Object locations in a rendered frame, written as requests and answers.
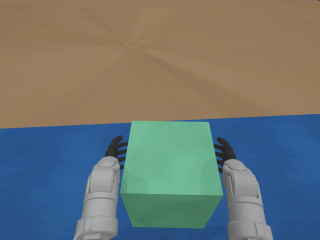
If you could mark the robot left hand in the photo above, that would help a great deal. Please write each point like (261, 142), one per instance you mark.
(113, 149)

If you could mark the left robot forearm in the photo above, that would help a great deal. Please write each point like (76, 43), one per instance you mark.
(98, 219)

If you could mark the carton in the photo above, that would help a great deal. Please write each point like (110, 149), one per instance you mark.
(171, 177)

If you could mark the robot right hand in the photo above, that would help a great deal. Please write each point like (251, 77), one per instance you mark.
(227, 152)

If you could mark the right robot forearm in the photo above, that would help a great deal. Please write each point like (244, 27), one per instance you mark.
(244, 201)

